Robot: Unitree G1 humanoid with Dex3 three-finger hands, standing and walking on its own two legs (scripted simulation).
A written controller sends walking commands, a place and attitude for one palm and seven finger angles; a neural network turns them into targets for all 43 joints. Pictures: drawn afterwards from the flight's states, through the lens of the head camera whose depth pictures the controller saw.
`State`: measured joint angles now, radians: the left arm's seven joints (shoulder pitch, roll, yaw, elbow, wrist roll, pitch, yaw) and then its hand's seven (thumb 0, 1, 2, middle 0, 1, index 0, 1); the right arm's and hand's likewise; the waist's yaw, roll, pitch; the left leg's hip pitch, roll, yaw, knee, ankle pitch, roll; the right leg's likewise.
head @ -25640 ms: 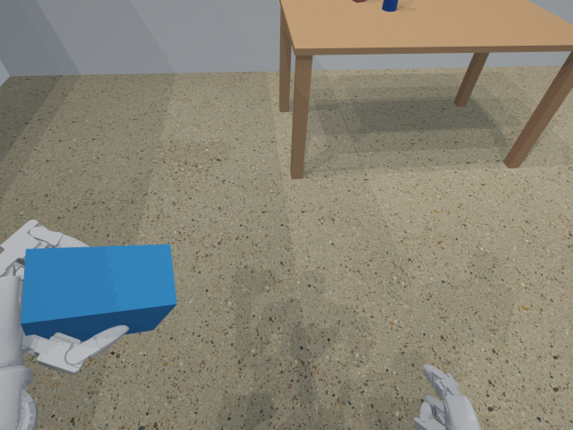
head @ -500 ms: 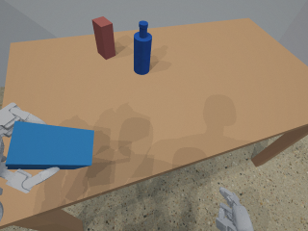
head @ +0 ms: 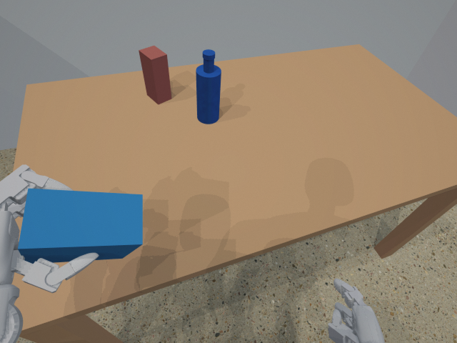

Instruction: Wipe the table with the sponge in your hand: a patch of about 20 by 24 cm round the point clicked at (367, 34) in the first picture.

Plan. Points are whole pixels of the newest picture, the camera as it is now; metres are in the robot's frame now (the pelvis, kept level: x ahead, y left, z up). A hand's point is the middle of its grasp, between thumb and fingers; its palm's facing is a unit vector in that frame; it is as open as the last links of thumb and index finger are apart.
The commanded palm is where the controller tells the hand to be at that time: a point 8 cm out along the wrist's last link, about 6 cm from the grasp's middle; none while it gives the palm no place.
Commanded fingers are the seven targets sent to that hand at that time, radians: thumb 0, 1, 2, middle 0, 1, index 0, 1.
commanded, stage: come to a stop and stand still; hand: left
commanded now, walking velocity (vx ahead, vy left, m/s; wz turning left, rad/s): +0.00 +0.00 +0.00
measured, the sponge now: (100, 229) +0.23 +0.21 +0.12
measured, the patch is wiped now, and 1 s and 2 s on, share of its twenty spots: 0.00 0.00 0.00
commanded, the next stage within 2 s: look again from close up in 0.18 s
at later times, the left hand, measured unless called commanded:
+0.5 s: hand (57, 231) +0.21 +0.24 +0.15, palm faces +0.33 -0.86 -0.39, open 10.6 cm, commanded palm +0.16 +0.28 +0.17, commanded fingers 0.00 0.10 1.30 -1.20 -1.60 -1.20 -1.60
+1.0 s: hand (80, 222) +0.23 +0.22 +0.16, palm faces +0.31 -0.87 -0.38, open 10.6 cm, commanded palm +0.16 +0.26 +0.17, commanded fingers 0.00 0.10 1.30 -1.20 -1.60 -1.20 -1.60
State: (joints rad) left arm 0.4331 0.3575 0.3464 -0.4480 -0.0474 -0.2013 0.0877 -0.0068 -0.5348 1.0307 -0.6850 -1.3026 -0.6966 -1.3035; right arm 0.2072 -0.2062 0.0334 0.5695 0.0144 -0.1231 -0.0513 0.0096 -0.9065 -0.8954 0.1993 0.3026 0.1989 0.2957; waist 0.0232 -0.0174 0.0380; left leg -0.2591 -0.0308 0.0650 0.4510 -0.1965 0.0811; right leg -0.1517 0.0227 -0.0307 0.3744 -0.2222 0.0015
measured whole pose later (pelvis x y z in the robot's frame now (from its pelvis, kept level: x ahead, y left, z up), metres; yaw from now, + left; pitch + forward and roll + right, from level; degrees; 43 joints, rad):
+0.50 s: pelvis +0.00 +0.00 +0.00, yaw +0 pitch +0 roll -2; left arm 0.45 0.37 0.34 -0.45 -0.04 -0.21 0.08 -0.01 -0.53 1.03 -0.69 -1.30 -0.70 -1.30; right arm 0.21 -0.20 0.03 0.58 0.01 -0.13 -0.05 0.01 -0.91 -0.90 0.20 0.30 0.20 0.30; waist 0.01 -0.01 0.04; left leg -0.25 -0.04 0.07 0.42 -0.17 0.08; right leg -0.15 0.02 -0.03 0.36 -0.21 0.00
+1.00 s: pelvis +0.00 -0.02 +0.00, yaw -1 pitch +1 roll -1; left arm 0.42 0.39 0.35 -0.48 -0.06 -0.18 0.07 -0.01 -0.53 1.03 -0.68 -1.30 -0.70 -1.30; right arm 0.19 -0.17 0.04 0.55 0.01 -0.12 -0.04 0.01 -0.91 -0.90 0.20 0.30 0.20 0.30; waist 0.02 -0.04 0.06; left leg -0.25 -0.02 0.07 0.40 -0.16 0.05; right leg -0.17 0.04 -0.03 0.37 -0.21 -0.03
